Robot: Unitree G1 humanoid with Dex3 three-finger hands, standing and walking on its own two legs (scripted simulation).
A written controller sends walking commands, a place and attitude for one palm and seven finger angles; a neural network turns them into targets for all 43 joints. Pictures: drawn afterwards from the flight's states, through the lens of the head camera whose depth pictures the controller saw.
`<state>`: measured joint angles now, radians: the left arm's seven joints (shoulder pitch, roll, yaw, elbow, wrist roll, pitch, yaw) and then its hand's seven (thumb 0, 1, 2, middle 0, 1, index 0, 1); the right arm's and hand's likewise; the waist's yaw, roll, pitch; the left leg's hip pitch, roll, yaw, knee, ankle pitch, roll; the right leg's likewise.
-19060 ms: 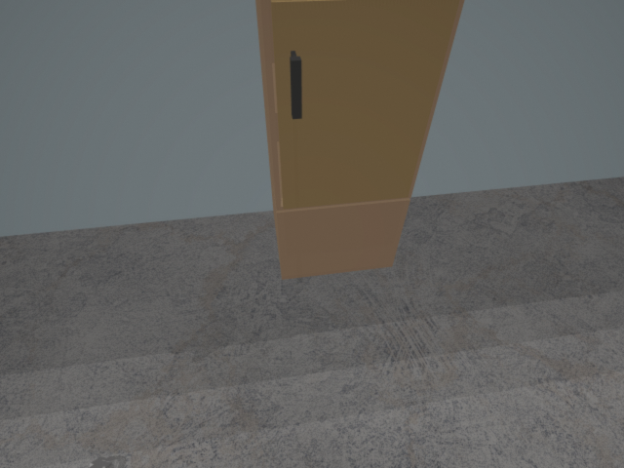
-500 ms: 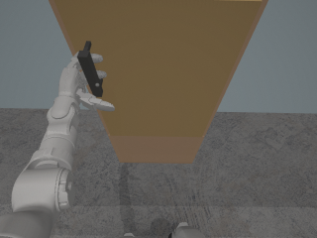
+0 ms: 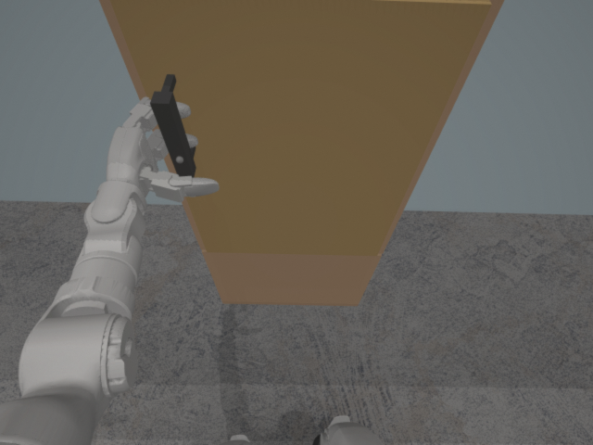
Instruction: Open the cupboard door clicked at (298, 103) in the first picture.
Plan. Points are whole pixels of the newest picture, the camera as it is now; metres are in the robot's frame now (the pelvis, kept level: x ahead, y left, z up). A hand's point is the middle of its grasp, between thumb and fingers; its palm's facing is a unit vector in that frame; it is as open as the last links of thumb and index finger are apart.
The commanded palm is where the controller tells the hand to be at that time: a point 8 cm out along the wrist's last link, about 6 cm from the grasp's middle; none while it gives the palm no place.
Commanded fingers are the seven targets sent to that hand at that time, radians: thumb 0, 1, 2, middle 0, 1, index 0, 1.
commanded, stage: close the thumb around the handle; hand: left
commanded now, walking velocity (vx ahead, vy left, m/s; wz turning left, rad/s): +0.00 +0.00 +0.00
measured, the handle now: (178, 129) +0.53 +0.15 +0.10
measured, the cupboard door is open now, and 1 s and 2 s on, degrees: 0 14 37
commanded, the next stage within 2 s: pull the door open along its arc in 0.46 s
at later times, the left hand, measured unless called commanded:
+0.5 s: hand (187, 159) +0.48 +0.13 +0.10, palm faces -0.09 -1.00 -0.01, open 5.9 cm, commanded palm +0.45 +0.18 +0.10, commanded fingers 0.00 0.90 0.90 -0.40 -1.35 -0.40 -1.35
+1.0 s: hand (192, 214) +0.38 +0.11 +0.10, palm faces -0.08 -1.00 +0.01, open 6.2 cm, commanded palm +0.34 +0.17 +0.10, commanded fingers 0.00 0.90 0.90 -0.40 -1.35 -0.40 -1.35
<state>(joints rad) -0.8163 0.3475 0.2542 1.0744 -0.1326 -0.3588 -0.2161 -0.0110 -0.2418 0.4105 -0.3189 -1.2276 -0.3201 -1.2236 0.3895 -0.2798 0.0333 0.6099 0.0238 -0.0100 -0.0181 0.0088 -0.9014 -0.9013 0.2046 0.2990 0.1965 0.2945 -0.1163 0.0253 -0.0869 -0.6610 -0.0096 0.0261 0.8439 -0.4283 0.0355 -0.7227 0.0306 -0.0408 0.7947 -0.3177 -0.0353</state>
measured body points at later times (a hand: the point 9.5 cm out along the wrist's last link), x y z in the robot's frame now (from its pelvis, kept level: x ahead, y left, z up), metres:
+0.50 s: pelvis +0.00 +0.01 +0.00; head +0.08 +0.01 +0.44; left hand +0.47 +0.18 +0.10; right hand +0.04 -0.25 -0.12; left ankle -0.01 +0.10 -0.70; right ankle +0.04 -0.10 -0.70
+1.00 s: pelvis +0.02 +0.00 +0.01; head +0.05 -0.02 +0.46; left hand +0.38 +0.17 +0.10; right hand +0.11 -0.26 -0.10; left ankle -0.01 +0.10 -0.70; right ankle +0.04 -0.10 -0.70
